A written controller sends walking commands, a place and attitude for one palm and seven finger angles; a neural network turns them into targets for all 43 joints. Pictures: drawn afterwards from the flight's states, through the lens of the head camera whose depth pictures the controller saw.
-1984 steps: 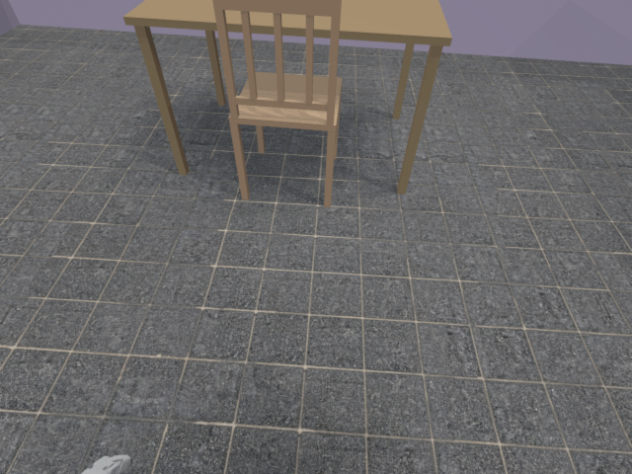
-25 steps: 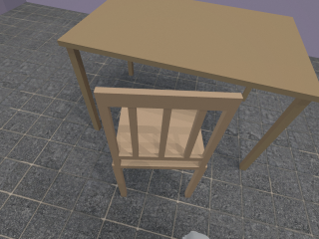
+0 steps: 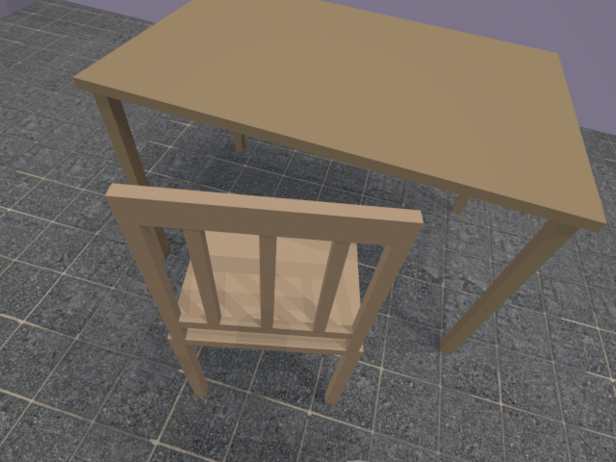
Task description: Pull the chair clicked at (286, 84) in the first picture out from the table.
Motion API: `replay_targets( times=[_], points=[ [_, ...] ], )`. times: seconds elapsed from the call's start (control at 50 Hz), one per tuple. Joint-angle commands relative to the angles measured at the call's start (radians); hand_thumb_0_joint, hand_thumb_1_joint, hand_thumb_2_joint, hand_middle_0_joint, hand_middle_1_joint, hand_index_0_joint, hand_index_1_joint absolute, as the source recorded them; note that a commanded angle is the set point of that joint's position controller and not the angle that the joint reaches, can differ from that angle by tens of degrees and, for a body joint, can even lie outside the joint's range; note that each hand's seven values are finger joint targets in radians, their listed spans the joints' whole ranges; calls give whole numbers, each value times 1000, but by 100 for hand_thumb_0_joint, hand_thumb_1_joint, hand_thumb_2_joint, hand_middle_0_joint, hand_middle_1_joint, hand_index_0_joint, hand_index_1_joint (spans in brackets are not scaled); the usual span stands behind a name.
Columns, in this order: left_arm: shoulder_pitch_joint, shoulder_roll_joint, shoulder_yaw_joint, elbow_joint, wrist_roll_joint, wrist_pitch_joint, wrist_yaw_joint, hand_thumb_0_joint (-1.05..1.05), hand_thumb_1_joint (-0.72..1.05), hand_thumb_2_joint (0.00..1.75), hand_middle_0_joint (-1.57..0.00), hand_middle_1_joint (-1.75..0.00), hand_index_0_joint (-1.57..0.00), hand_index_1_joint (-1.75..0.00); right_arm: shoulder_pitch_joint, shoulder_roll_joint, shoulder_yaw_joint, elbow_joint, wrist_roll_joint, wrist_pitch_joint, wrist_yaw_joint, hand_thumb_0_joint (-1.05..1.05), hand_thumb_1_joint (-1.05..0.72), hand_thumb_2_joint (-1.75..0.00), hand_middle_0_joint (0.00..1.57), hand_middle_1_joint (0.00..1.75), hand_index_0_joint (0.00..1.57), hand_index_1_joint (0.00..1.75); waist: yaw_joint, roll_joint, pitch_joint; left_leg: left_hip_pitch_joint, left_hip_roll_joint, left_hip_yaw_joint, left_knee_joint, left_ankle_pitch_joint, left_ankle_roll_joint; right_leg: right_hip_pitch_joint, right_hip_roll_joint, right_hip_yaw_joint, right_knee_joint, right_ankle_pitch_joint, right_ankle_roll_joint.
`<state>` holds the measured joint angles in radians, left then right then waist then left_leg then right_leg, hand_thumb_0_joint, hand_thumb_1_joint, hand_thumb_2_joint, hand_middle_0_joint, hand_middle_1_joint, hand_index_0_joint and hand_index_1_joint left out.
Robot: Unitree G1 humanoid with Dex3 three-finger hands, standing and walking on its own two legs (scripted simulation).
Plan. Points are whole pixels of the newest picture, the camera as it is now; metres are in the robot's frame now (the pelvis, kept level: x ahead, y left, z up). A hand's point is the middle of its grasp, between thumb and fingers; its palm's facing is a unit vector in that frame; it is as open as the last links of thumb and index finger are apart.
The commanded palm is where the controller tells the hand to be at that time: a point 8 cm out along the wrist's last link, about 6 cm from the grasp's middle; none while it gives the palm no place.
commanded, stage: come to a stop and stand still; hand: left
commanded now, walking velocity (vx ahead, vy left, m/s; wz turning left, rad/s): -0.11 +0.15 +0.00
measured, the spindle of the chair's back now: (267, 285) +0.40 +0.09 -0.09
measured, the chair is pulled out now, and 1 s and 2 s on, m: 0.22 0.22 0.22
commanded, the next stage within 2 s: look again from close up in 0.82 s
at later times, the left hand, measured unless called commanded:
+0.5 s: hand out of the picture +0.02 +0.16 -0.17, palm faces +0.04 -0.97 -0.22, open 7.3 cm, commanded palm none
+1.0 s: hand out of the picture -0.03 +0.16 -0.17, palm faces +0.00 -0.98 -0.18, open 7.4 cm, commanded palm none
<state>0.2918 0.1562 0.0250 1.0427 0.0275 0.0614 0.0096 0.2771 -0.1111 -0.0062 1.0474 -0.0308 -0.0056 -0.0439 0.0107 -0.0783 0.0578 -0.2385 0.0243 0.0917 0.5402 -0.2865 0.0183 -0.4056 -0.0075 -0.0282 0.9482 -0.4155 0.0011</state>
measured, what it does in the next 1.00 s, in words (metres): stands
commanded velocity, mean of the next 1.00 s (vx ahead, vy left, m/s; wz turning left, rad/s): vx -0.01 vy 0.05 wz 0.00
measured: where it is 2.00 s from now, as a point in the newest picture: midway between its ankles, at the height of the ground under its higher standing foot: outside the picture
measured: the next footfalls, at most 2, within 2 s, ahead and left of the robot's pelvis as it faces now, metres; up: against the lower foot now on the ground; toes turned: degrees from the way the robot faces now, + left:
none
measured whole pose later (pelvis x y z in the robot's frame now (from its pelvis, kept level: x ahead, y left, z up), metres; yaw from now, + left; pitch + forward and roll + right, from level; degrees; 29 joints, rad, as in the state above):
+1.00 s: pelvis -0.01 +0.00 +0.00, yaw +0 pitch -1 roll +0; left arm 0.35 0.13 -0.02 1.10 0.02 -0.01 0.03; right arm 0.31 -0.15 -0.01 1.06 -0.01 0.01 0.00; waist 0.00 0.01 0.02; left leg -0.27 0.02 0.06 0.54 -0.27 0.01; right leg -0.27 -0.05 -0.01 0.53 -0.26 0.03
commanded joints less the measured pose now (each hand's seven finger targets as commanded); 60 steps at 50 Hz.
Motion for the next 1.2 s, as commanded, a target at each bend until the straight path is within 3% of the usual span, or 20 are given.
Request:
replay_targets(
  times=[0.0,0.04,0.06,0.08,0.1,0.16,0.28,0.38,0.42,0.46,0.54,0.62,0.84,0.86,0.88,0.9,0.92,1.0,1.04,1.18],
  points=[
    [83,11,-4,-16,-21,-53,12,0,90,90,-20,-30,-20,-30,-16,-153,-28,-36,5,-13,-6,0,-90,-90,20,30,20,30,12,232,-45,79,186,-117,-111,546,113,135,-30,-20,-348,72,21],
    [133,41,-4,11,-15,-74,20,0,90,90,-20,-30,-20,-30,27,-139,-33,-19,20,-5,2,0,-90,-90,20,30,20,30,16,106,-87,92,114,-97,-14,364,39,237,-49,23,-587,337,25],
    [111,84,-3,9,-12,-86,27,0,90,90,-20,-30,-20,-30,49,-103,-30,-23,31,-2,6,0,-90,-90,20,30,20,30,-15,-27,-84,18,70,-76,-18,157,-5,270,-140,156,-563,591,-10],
    [83,115,-1,1,-12,-87,28,0,90,90,-20,-30,-20,-30,61,-89,-28,-22,34,6,11,0,-90,-90,20,30,20,30,-27,-83,-63,8,27,-40,-43,-10,-29,239,-218,202,-553,702,-53],
    [49,140,0,-13,-11,-82,26,0,90,90,-20,-30,-20,-30,68,-84,-31,-14,34,12,17,0,-90,-90,20,30,20,30,-38,11,-43,33,9,-42,-64,-34,-32,188,-240,184,-562,673,-69],
    [47,146,7,-6,-14,-87,36,0,90,90,-20,-30,-20,-30,38,-102,-34,-8,30,26,15,0,-90,-90,20,30,20,30,-17,-120,-69,41,12,-34,-23,20,-43,217,-229,194,-537,774,-81],
    [12,168,25,-26,-9,-72,41,0,90,90,-20,-30,-20,-30,22,-114,-37,-13,25,37,22,0,-90,-90,20,30,20,30,-6,-97,-48,44,9,-39,-46,14,-47,172,-244,226,-575,543,-107],
    [-37,153,26,-52,-8,-59,34,0,90,90,-20,-30,-20,-30,42,-126,-32,-5,18,30,29,0,-90,-90,20,30,20,30,-13,3,-1,91,38,-73,-114,77,-28,52,-164,167,-587,186,-67],
    [-37,137,23,-58,-8,-53,31,0,90,90,-20,-30,-20,-30,30,-132,-29,-9,15,24,31,0,-90,-90,20,30,20,30,-2,74,48,37,60,-110,-173,38,-11,41,-115,131,-589,58,-42],
    [-19,128,22,-54,-6,-51,29,0,90,90,-20,-30,-20,-30,24,-136,-25,-15,13,20,32,0,-90,-90,20,30,20,30,6,81,67,-18,64,-132,-213,-40,-2,68,-94,116,-587,14,-33],
    [8,118,19,-47,-5,-53,25,0,90,90,-20,-30,-20,-30,38,-142,-22,-19,12,9,33,0,-90,-90,20,30,20,30,12,124,39,-58,73,-159,-266,-121,7,121,-77,91,-564,41,-25],
    [38,98,10,-34,-6,-63,23,0,90,90,-20,-30,-20,-30,46,-142,-19,-17,16,-4,31,0,-90,-90,20,30,20,30,16,134,-12,-38,85,-169,-278,-75,14,174,-70,71,-543,150,-21],
    [94,72,-10,26,-9,-84,29,0,90,90,-20,-30,-20,-30,94,-98,-5,34,27,-14,25,0,-90,-90,20,30,20,30,-4,60,10,47,66,-116,-224,83,3,145,-89,93,-596,219,-18],
    [126,108,-20,60,0,-96,63,0,90,90,-20,-30,-20,-30,-18,-168,-14,-32,27,-26,32,0,-90,-90,20,30,20,30,25,94,35,-40,98,-69,-27,118,-25,158,-132,98,-576,345,-15],
    [79,149,-11,6,-9,-101,53,0,90,90,-20,-30,-20,-30,29,-113,-12,-62,20,-13,38,0,-90,-90,20,30,20,30,-22,98,-51,-9,28,-85,-52,-48,-27,128,-153,162,-593,58,-40],
    [42,170,-4,-14,-10,-102,39,0,90,90,-20,-30,-20,-30,30,-120,-15,-48,7,-10,42,0,-90,-90,20,30,20,30,-23,148,-62,31,20,-84,-67,-16,-18,84,-142,157,-574,10,-56],
    [41,152,-6,-17,-10,-101,37,0,90,90,-20,-30,-20,-30,62,-127,-19,-52,9,-11,40,0,-90,-90,20,30,20,30,-35,115,-74,8,36,-91,-60,-42,-14,74,-121,134,-562,-43,-48],
    [53,98,-16,-22,-5,-90,35,0,90,90,-20,-30,-20,-30,57,-132,-21,-61,12,-17,36,0,-90,-90,20,30,20,30,-25,136,30,-86,71,-151,-152,-85,11,59,-72,87,-506,23,-35],
    [71,88,-18,-20,-4,-89,35,0,90,90,-20,-30,-20,-30,46,-142,-22,-70,15,-19,36,0,-90,-90,20,30,20,30,-16,98,49,-106,71,-161,-169,-102,15,73,-66,87,-495,50,-30],
    [70,105,-16,-28,-8,-94,37,0,90,90,-20,-30,-20,-30,48,-157,-18,-57,19,-36,31,0,-90,-90,20,30,20,30,-13,49,-24,7,71,-126,-133,151,18,132,-83,89,-484,256,-22]
  ],
)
